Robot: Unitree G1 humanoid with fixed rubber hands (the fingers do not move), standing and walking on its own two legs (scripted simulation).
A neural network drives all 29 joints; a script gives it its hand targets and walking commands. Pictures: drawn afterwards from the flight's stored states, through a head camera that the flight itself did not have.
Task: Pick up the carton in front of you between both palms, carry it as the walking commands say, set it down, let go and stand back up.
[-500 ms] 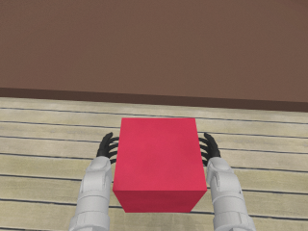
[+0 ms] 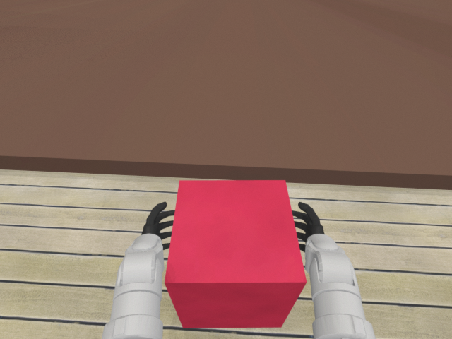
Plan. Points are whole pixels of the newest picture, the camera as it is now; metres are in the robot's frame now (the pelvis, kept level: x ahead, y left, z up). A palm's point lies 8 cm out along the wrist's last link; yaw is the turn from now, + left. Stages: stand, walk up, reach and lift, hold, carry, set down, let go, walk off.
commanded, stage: reach and lift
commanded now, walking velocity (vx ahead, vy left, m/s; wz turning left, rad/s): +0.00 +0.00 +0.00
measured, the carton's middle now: (232, 256) +0.31 +0.00 -0.04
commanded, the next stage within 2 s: hold in 0.66 s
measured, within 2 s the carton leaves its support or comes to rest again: neither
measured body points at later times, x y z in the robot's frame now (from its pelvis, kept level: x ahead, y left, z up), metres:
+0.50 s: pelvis +0.02 +0.00 +0.01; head +0.00 +0.00 +0.46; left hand +0.32 +0.15 +0.03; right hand +0.32 -0.15 +0.03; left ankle +0.03 +0.13 -0.74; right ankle +0.03 -0.13 -0.74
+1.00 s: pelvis +0.01 +0.00 +0.01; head -0.03 +0.00 +0.45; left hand +0.31 +0.15 +0.05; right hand +0.31 -0.15 +0.05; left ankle +0.03 +0.13 -0.74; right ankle +0.03 -0.13 -0.74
